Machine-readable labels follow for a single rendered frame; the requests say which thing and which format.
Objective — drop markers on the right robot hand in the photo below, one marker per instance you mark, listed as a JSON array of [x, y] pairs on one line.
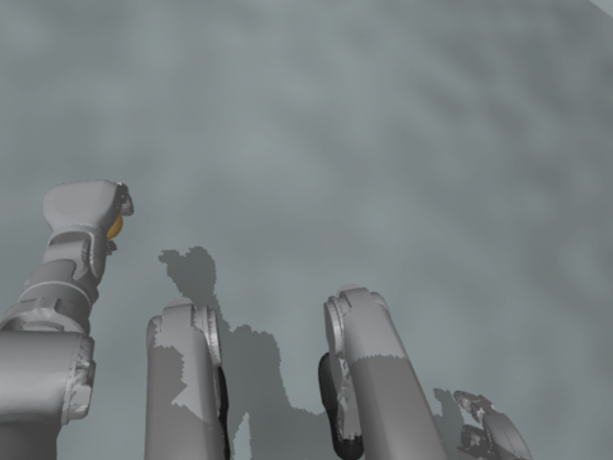
[[500, 440]]

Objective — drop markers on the left robot hand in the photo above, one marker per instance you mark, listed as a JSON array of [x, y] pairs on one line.
[[93, 203]]

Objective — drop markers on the right robot foot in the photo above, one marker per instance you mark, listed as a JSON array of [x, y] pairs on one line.
[[344, 448]]

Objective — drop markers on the left robot arm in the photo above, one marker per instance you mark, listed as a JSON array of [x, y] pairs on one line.
[[46, 367]]

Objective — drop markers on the ball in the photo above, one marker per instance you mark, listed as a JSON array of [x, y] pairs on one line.
[[116, 228]]

